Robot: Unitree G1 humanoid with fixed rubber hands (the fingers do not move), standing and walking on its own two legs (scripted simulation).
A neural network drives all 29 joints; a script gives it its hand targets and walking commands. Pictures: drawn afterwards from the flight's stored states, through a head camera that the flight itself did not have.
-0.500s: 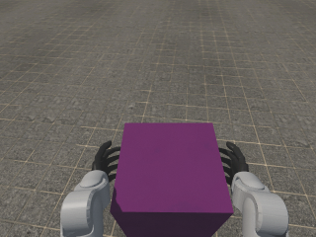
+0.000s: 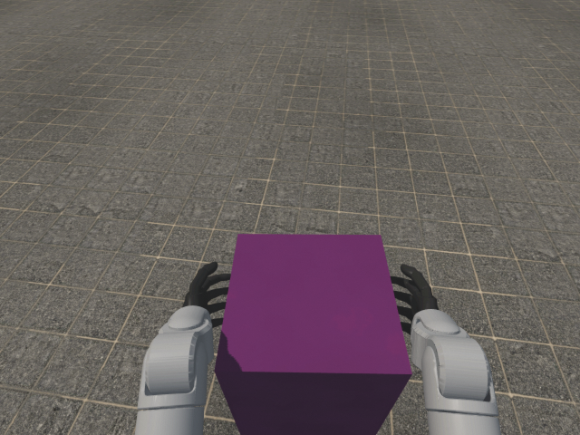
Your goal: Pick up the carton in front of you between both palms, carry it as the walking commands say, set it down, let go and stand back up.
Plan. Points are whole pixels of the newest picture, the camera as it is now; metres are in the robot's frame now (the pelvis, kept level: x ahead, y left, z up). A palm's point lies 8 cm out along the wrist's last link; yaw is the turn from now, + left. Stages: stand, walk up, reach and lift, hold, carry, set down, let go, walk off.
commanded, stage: carry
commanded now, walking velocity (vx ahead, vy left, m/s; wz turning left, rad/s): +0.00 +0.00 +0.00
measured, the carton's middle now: (308, 338) +0.27 +0.00 -0.03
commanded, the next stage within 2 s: hold in 1.04 s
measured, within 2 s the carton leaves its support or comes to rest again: neither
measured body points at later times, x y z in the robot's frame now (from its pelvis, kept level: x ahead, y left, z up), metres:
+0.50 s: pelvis -0.01 -0.01 +0.00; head -0.01 -0.01 +0.45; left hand +0.29 +0.14 +0.03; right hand +0.29 -0.16 +0.03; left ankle +0.08 +0.11 -0.73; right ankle -0.07 -0.10 -0.73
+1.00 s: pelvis -0.01 -0.02 +0.00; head -0.02 -0.02 +0.45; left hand +0.29 +0.13 +0.02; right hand +0.29 -0.17 +0.02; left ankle +0.08 +0.11 -0.73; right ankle -0.07 -0.10 -0.73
